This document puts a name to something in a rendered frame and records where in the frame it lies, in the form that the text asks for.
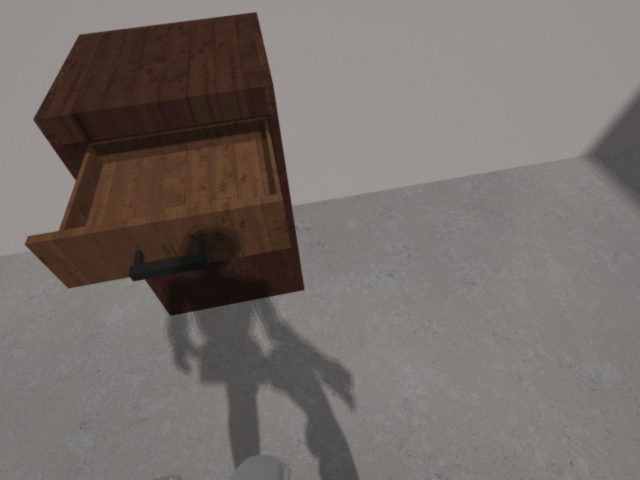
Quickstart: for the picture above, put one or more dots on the cabinet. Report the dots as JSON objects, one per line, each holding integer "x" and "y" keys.
{"x": 153, "y": 79}

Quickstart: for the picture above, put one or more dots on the robot left thigh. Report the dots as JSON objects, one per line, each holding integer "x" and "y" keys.
{"x": 261, "y": 467}

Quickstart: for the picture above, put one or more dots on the drawer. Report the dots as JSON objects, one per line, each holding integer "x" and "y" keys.
{"x": 161, "y": 193}

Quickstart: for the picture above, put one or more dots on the handle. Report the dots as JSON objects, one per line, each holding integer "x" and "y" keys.
{"x": 139, "y": 271}

